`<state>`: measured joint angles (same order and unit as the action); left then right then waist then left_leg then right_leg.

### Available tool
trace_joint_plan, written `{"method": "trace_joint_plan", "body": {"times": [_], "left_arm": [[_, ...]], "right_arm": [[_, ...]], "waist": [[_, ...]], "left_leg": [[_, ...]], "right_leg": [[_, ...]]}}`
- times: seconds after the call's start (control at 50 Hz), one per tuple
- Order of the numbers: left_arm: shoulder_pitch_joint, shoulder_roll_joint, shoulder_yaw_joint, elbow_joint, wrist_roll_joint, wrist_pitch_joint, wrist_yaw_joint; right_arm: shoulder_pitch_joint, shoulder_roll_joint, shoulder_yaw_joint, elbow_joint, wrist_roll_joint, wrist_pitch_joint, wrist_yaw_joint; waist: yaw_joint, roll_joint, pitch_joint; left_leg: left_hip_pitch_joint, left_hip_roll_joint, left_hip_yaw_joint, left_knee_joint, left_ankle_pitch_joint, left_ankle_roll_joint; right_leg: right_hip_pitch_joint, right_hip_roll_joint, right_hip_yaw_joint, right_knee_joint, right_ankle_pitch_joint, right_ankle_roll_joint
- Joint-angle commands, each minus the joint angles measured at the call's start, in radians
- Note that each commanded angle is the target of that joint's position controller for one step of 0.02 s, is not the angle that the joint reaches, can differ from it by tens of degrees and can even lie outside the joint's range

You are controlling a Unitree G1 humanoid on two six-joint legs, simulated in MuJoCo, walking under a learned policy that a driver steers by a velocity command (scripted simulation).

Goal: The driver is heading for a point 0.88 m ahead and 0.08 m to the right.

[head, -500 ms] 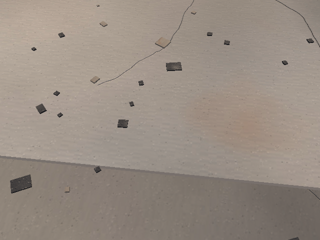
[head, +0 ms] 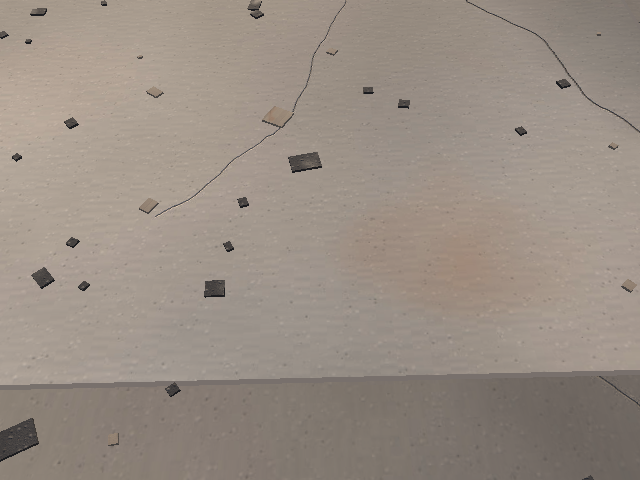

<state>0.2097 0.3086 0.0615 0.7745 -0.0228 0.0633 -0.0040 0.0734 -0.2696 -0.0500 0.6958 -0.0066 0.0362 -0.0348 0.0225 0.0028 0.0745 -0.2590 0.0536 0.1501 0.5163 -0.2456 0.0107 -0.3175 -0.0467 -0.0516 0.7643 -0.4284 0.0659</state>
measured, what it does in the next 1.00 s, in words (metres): walks ahead: right foot, then left foot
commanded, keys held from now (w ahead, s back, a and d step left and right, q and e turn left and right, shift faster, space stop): e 0.30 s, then w+e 0.08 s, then w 0.08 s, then w+q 0.54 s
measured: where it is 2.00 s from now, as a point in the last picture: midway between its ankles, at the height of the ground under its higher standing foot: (354, 380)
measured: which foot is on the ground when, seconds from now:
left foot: down 0.00-0.04, up 0.06-0.58, down 0.60-1.00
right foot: up 0.00-0.02, down 0.04-0.60, up 0.62-0.98, down 1.00-1.00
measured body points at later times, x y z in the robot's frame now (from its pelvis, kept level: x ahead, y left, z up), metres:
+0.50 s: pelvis +0.01 -0.02 +0.01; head +0.03 -0.04 +0.46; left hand +0.22 +0.23 -0.08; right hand +0.09 -0.34 -0.09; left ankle +0.08 +0.12 -0.71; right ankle -0.02 -0.10 -0.73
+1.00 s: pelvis +0.20 -0.06 -0.01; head +0.24 -0.06 +0.44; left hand +0.49 +0.14 -0.06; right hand +0.13 -0.34 -0.12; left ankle +0.08 +0.11 -0.73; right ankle +0.29 -0.19 -0.74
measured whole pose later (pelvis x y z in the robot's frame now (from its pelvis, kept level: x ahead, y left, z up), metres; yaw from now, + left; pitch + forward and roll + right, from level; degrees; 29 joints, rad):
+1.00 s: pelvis +0.20 -0.06 -0.01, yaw -5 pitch +2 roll +0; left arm 0.01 0.29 0.04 0.63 -0.02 -0.11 -0.02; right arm 0.49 -0.29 -0.06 0.81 0.03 -0.03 -0.02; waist -0.11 -0.02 0.02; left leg 0.00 -0.03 -0.24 0.42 -0.44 0.01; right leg -0.41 0.02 0.05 0.45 -0.08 0.00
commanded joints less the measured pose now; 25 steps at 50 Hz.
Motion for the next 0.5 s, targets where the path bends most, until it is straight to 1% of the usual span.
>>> {"method": "trace_joint_plan", "body": {"times": [0.02,0.04,0.06,0.08,0.1,0.12,0.14,0.16,0.18,0.22,0.28,0.3,0.32,0.34,0.36,0.38,0.4,0.44,0.48,0.5], "left_arm": [[0.077,0.085,0.027,-0.054,0.005,-0.009,-0.013],[0.089,0.125,0.04,-0.056,0.015,-0.011,-0.008],[0.097,0.264,0.074,-0.076,0.014,-0.016,0.015],[0.102,0.273,0.068,-0.101,0.055,-0.037,0.004],[0.077,0.247,0.059,-0.107,0.066,-0.061,-0.003],[0.028,0.223,0.056,-0.108,0.046,-0.075,0.001],[-0.015,0.19,0.048,-0.113,0.022,-0.077,0.007],[-0.038,0.165,0.038,-0.118,0.006,-0.075,0.016],[-0.033,0.154,0.032,-0.122,0.005,-0.071,0.022],[-0.016,0.151,0.031,-0.129,0.012,-0.065,0.029],[0.003,0.167,0.038,-0.132,0.009,-0.056,0.036],[0.003,0.174,0.041,-0.134,0.009,-0.052,0.039],[0.01,0.177,0.043,-0.134,0.006,-0.05,0.04],[0.014,0.177,0.043,-0.134,0.004,-0.05,0.041],[0.012,0.18,0.044,-0.134,0.003,-0.051,0.04],[0.009,0.185,0.044,-0.135,0.004,-0.054,0.039],[0.004,0.185,0.043,-0.134,0.008,-0.056,0.037],[0.01,0.181,0.04,-0.128,0.01,-0.062,0.032],[0.019,0.168,0.031,-0.116,0.012,-0.068,0.026],[0.021,0.165,0.027,-0.111,0.013,-0.071,0.022]], "right_arm": [[-0.036,-0.172,-0.057,-0.04,0.025,-0.007,-0.008],[0.017,-0.146,-0.055,-0.014,0.027,-0.008,-0.005],[0.015,-0.083,-0.037,-0.049,-0.022,-0.012,0.0],[-0.112,-0.104,-0.04,-0.089,-0.015,-0.016,-0.009],[-0.115,-0.132,-0.051,-0.08,0.003,-0.015,-0.013],[-0.091,-0.136,-0.057,-0.064,0.011,-0.013,-0.016],[-0.062,-0.142,-0.063,-0.041,0.006,-0.01,-0.023],[-0.043,-0.152,-0.068,-0.03,-0.001,-0.01,-0.027],[-0.027,-0.142,-0.068,-0.024,0.0,-0.013,-0.025],[-0.005,-0.131,-0.067,-0.016,0.01,-0.019,-0.02],[-0.024,-0.119,-0.062,-0.021,0.013,-0.025,-0.02],[-0.028,-0.119,-0.061,-0.023,0.012,-0.027,-0.019],[-0.023,-0.122,-0.061,-0.022,0.013,-0.031,-0.015],[-0.029,-0.125,-0.061,-0.022,0.015,-0.036,-0.009],[-0.043,-0.128,-0.06,-0.027,0.018,-0.044,-0.003],[-0.054,-0.132,-0.06,-0.032,0.02,-0.054,0.004],[-0.049,-0.135,-0.059,-0.031,0.023,-0.065,0.012],[-0.044,-0.131,-0.054,-0.026,0.024,-0.09,0.027],[-0.022,-0.121,-0.046,-0.014,0.026,-0.112,0.041],[-0.009,-0.118,-0.043,-0.006,0.03,-0.12,0.047]], "waist": [[0.025,0.122,-0.157],[0.017,0.027,-0.134],[-0.018,-0.298,-0.121],[0.061,-0.277,-0.128],[0.051,-0.156,-0.127],[0.017,-0.118,-0.105],[-0.003,-0.086,-0.095],[-0.015,-0.096,-0.099],[-0.02,-0.112,-0.116],[-0.017,-0.107,-0.143],[0.0,-0.114,-0.132],[0.004,-0.122,-0.127],[0.008,-0.126,-0.137],[0.017,-0.137,-0.125],[0.024,-0.159,-0.1],[0.029,-0.177,-0.079],[0.031,-0.185,-0.075],[0.043,-0.177,-0.081],[0.044,-0.171,-0.087],[0.04,-0.167,-0.079]], "left_leg": [[0.106,0.247,-0.157,-0.038,0.356,0.153],[0.023,0.185,-0.087,0.077,0.18,0.068],[-0.249,0.036,0.023,0.364,-0.201,-0.058],[-0.368,-0.078,-0.126,0.574,-0.468,-0.079],[-0.387,-0.053,-0.202,0.663,-0.432,-0.068],[-0.401,-0.033,-0.223,0.669,-0.334,-0.058],[-0.411,-0.023,-0.229,0.643,-0.262,-0.062],[-0.396,-0.022,-0.234,0.631,-0.204,-0.072],[-0.364,-0.036,-0.229,0.647,-0.161,-0.083],[-0.352,-0.05,-0.228,0.623,-0.114,-0.097],[-0.356,-0.058,-0.235,0.49,-0.092,-0.113],[-0.347,-0.06,-0.24,0.446,-0.089,-0.118],[-0.33,-0.059,-0.241,0.395,-0.076,-0.119],[-0.314,-0.059,-0.24,0.342,-0.065,-0.117],[-0.303,-0.061,-0.239,0.294,-0.063,-0.113],[-0.293,-0.063,-0.239,0.25,-0.069,-0.108],[-0.278,-0.06,-0.235,0.21,-0.072,-0.101],[-0.22,-0.057,-0.219,0.137,-0.076,-0.085],[-0.145,-0.055,-0.191,0.081,-0.067,-0.063],[-0.105,-0.054,-0.176,0.052,-0.048,-0.048]], "right_leg": [[0.094,0.027,-0.042,-0.229,0.172,-0.065],[0.167,0.012,0.042,-0.35,0.34,-0.109],[0.302,-0.241,0.401,-0.394,0.739,-0.234],[0.246,-0.364,0.579,-0.446,0.802,-0.42],[0.238,-0.329,0.517,-0.456,0.721,-0.417],[0.243,-0.268,0.439,-0.444,0.647,-0.36],[0.253,-0.225,0.394,-0.435,0.606,-0.312],[0.254,-0.201,0.37,-0.433,0.621,-0.291],[0.25,-0.18,0.355,-0.431,0.654,-0.286],[0.283,-0.163,0.343,-0.429,0.672,-0.29],[0.31,-0.152,0.37,-0.429,0.601,-0.29],[0.305,-0.149,0.385,-0.431,0.56,-0.291],[0.296,-0.14,0.403,-0.45,0.408,-0.293],[0.269,-0.13,0.43,-0.481,0.21,-0.296],[0.237,-0.126,0.463,-0.511,0.052,-0.299],[0.213,-0.127,0.496,-0.528,-0.033,-0.303],[0.209,-0.131,0.505,-0.531,-0.06,-0.304],[0.195,-0.129,0.509,-0.521,-0.066,-0.302],[0.169,-0.13,0.508,-0.515,-0.072,-0.299],[0.146,-0.131,0.507,-0.512,-0.082,-0.296]]}}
